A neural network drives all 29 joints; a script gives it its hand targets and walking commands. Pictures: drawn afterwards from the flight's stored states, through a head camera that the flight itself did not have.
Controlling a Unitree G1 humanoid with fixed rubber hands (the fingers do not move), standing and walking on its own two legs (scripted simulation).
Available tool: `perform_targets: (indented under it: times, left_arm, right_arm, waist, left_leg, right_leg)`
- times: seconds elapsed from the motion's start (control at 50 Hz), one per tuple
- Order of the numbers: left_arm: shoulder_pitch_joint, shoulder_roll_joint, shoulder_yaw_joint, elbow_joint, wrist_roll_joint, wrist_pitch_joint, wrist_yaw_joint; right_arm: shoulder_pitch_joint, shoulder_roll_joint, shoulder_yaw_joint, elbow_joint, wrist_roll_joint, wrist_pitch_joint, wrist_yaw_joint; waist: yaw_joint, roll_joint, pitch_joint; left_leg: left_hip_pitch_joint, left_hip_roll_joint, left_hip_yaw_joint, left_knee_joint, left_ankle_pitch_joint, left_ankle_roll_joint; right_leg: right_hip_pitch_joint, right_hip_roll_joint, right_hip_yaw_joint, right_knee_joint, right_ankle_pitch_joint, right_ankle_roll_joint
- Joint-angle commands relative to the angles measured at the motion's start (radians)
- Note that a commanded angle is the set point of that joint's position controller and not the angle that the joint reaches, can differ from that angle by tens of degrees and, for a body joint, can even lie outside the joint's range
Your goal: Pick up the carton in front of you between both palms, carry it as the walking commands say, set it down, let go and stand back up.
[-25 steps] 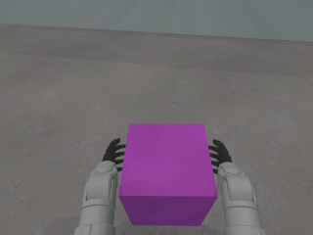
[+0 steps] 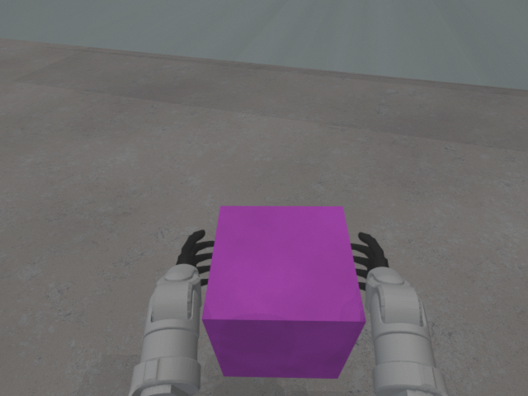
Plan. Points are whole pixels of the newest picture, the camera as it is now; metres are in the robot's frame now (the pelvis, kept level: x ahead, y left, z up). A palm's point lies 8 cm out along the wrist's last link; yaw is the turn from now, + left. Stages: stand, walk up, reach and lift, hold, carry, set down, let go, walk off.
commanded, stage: set down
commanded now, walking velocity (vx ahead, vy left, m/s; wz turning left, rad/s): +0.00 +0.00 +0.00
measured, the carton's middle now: (280, 295) +0.31 +0.00 -0.03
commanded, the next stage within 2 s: none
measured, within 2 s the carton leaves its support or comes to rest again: neither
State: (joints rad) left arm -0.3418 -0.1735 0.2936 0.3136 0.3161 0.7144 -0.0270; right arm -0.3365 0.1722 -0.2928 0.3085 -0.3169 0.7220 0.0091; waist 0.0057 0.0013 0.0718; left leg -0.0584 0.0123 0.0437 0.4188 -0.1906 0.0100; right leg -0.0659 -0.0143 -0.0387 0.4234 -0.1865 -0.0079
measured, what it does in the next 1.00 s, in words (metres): lowers itself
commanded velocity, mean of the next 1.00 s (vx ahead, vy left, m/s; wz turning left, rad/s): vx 0.00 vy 0.00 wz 0.00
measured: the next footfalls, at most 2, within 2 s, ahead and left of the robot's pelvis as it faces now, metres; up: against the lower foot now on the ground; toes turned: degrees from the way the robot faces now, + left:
none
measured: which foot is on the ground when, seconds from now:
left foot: down 0.00-1.00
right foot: down 0.00-1.00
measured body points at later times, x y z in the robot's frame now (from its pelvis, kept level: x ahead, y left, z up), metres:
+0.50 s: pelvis -0.02 -0.01 -0.05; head +0.16 -0.02 +0.36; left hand +0.37 +0.13 -0.12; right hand +0.36 -0.17 -0.13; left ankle +0.04 +0.11 -0.74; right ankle +0.04 -0.11 -0.74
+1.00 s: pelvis -0.03 +0.00 -0.19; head +0.21 -0.01 +0.19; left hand +0.42 +0.12 -0.27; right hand +0.42 -0.18 -0.27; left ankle +0.04 +0.11 -0.74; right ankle +0.04 -0.12 -0.74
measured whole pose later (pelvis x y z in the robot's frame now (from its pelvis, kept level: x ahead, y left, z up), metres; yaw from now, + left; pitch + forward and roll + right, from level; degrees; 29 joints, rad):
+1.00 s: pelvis -0.03 +0.00 -0.19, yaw -3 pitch +42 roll +1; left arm -0.81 -0.14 0.50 0.57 0.26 0.26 0.05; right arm -0.85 0.03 -0.46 0.65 -0.26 0.26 0.01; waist 0.00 0.01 -0.19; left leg -1.68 -0.04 0.00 1.43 -0.47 0.00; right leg -1.70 0.02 0.02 1.42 -0.44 0.00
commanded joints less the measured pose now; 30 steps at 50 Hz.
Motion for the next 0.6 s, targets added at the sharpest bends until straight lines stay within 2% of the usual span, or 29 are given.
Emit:
perform_targets:
  times: [0.0,0.06,0.14,0.2,0.28,0.34,0.4,0.46,0.54,0.58]
  left_arm:
    - [-0.617,-0.857,-0.417,0.071,-0.193,-0.064,-0.245]
    - [-0.757,-0.835,-0.302,0.192,-0.136,-0.108,-0.258]
    - [-0.817,-0.765,-0.13,0.324,-0.033,-0.155,-0.235]
    - [-0.778,-0.668,-0.015,0.377,0.047,-0.188,-0.201]
    - [-0.7,-0.547,0.053,0.373,0.101,-0.279,-0.167]
    - [-0.676,-0.553,0.022,0.361,0.085,-0.373,-0.16]
    - [-0.703,-0.633,-0.106,0.333,0.016,-0.489,-0.161]
    - [-0.751,-0.72,-0.258,0.306,-0.061,-0.579,-0.164]
    - [-0.804,-0.783,-0.466,0.195,-0.176,-0.621,-0.152]
    - [-0.811,-0.796,-0.519,0.162,-0.215,-0.612,-0.142]
  right_arm:
    - [-0.638,0.939,0.455,0.059,0.223,-0.057,0.241]
    - [-0.751,0.932,0.348,0.194,0.168,-0.095,0.233]
    - [-0.815,0.839,0.156,0.32,0.071,-0.148,0.19]
    - [-0.771,0.72,0.023,0.367,-0.014,-0.183,0.157]
    - [-0.707,0.589,-0.029,0.355,-0.059,-0.273,0.14]
    - [-0.707,0.602,0.028,0.348,-0.037,-0.37,0.136]
    - [-0.733,0.684,0.157,0.332,0.022,-0.486,0.139]
    - [-0.782,0.766,0.317,0.311,0.095,-0.579,0.138]
    - [-0.831,0.812,0.506,0.186,0.182,-0.624,0.124]
    - [-0.818,0.809,0.545,0.165,0.205,-0.614,0.12]
  waist:
    - [0.025,-0.029,-0.167]
    - [0.023,-0.043,-0.143]
    - [0.012,-0.002,-0.098]
    - [-0.005,0.016,-0.081]
    - [0.009,0.018,-0.142]
    - [0.021,-0.007,-0.255]
    - [0.029,-0.012,-0.427]
    - [0.033,-0.024,-0.696]
    - [0.017,-0.029,-1.155]
    - [-0.003,-0.022,-1.251]
  left_leg:
    - [-0.049,-0.075,-0.109,-0.065,-0.164,0.041]
    - [-0.119,-0.074,-0.11,-0.019,-0.236,0.044]
    - [-0.213,-0.078,-0.113,0.027,-0.27,0.04]
    - [-0.275,-0.089,-0.103,0.067,-0.225,0.037]
    - [-0.395,-0.102,-0.092,0.143,-0.133,0.027]
    - [-0.476,-0.123,-0.088,0.228,-0.038,0.019]
    - [-0.561,-0.14,-0.087,0.318,0.059,0.013]
    - [-0.67,-0.146,-0.083,0.439,0.161,-0.007]
    - [-0.763,-0.162,-0.087,0.575,0.301,-0.031]
    - [-0.817,-0.166,-0.084,0.624,0.317,-0.04]
  right_leg:
    - [-0.017,0.066,0.118,-0.084,-0.198,-0.016]
    - [-0.022,0.057,0.139,-0.067,-0.307,-0.023]
    - [-0.048,0.062,0.156,-0.023,-0.343,-0.025]
    - [-0.12,0.074,0.142,0.018,-0.271,-0.02]
    - [-0.233,0.092,0.109,0.121,-0.104,-0.007]
    - [-0.321,0.108,0.103,0.214,0.008,0.002]
    - [-0.377,0.119,0.109,0.311,0.126,0.006]
    - [-0.391,0.126,0.121,0.436,0.283,0.014]
    - [-0.352,0.13,0.135,0.605,0.53,0.017]
    - [-0.408,0.137,0.13,0.658,0.545,0.019]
